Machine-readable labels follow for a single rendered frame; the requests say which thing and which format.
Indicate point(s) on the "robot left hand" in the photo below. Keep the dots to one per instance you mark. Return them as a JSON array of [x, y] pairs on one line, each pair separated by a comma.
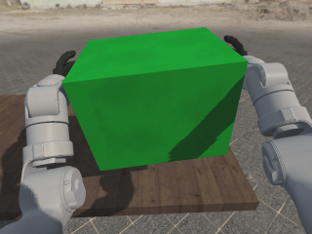
[[63, 66]]

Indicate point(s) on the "robot right upper arm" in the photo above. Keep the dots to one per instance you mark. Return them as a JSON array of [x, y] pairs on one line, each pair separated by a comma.
[[287, 161]]

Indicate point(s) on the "table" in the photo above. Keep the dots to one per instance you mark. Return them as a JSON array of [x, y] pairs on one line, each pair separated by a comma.
[[201, 185]]

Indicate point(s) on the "robot left forearm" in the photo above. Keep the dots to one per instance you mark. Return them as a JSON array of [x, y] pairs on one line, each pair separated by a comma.
[[46, 122]]

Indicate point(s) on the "carton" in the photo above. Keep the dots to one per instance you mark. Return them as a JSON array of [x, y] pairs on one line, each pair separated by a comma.
[[157, 97]]

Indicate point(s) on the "robot right hand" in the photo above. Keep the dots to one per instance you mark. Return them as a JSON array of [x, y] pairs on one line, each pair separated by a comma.
[[239, 48]]

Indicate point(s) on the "robot left upper arm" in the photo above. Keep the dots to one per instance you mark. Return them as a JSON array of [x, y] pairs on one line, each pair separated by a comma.
[[47, 200]]

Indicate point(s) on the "robot right forearm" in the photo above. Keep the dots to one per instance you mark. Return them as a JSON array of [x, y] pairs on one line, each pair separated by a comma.
[[277, 107]]

